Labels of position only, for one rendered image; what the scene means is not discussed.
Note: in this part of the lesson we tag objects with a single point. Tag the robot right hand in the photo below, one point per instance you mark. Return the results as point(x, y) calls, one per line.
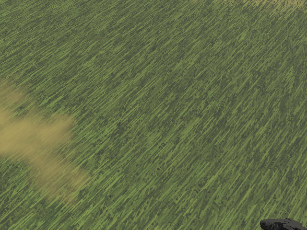
point(281, 224)

